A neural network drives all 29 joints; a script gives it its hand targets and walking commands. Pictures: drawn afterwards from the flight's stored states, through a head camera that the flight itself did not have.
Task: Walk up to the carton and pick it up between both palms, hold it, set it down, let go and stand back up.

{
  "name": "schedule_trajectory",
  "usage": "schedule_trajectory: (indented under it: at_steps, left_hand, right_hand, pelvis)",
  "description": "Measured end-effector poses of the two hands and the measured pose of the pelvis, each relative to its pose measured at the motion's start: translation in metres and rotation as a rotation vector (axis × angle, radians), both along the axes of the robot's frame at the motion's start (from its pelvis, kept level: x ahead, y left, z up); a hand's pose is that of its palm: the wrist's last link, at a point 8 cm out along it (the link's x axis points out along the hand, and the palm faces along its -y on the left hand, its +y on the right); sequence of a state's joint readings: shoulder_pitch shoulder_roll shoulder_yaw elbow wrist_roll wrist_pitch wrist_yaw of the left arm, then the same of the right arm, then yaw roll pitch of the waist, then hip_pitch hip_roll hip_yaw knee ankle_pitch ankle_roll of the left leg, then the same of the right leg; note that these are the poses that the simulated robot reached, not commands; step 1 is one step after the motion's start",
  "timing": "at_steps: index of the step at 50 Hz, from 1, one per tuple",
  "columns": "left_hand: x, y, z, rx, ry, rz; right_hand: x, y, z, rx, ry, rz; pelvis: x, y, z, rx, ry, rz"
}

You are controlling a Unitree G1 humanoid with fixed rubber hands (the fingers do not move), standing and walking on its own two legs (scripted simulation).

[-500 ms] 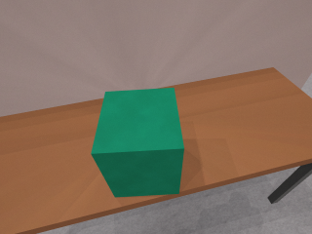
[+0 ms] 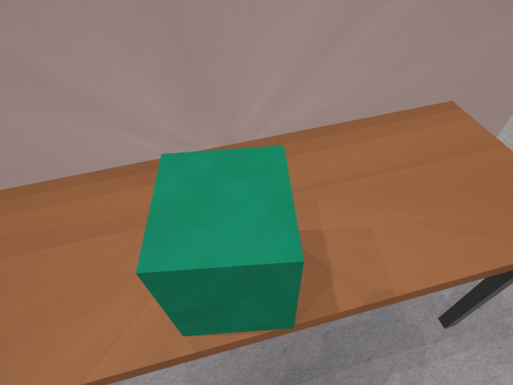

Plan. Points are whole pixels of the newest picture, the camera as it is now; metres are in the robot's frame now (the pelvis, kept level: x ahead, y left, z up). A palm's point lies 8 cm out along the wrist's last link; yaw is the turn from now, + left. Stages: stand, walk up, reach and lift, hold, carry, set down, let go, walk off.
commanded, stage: stand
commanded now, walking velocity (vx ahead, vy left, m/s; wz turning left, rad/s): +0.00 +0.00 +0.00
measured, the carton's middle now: (230, 245) +0.34 +0.05 +0.02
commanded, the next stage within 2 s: none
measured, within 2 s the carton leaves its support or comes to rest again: neither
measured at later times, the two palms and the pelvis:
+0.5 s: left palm out of the picture -0.02 +0.18 -0.15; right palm out of the picture -0.05 -0.20 -0.16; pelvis +0.02 -0.01 +0.00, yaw -1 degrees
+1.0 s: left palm out of the picture +0.00 +0.17 -0.15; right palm out of the picture -0.03 -0.22 -0.15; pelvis +0.03 -0.02 +0.00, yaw -1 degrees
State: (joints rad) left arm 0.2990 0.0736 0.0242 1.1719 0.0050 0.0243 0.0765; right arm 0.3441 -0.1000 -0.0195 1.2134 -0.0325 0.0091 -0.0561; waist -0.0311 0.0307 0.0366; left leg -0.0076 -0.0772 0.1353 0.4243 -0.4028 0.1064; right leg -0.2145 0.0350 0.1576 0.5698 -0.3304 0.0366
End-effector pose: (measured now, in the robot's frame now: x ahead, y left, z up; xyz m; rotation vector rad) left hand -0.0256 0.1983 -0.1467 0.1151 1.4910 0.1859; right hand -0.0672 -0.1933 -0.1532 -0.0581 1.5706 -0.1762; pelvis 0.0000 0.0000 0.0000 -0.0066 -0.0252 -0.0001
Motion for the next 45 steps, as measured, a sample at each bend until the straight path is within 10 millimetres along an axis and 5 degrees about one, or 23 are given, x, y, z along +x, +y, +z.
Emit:
schedule_trajectory:
  at_steps: [16,45]
  left_hand:
    - [0.004,-0.014,-0.006,-0.016,0.017,-0.013]
    - [0.016,-0.030,-0.005,-0.035,0.043,-0.019]
  right_hand:
    - [0.024,-0.017,0.000,-0.035,-0.027,0.012]
    - [0.027,-0.019,0.003,-0.017,0.017,0.005]
  pelvis:
    - [0.010,-0.008,-0.002,-0.007,0.002,-0.008]
    - [0.028,-0.020,-0.001,-0.010,0.017,-0.022]
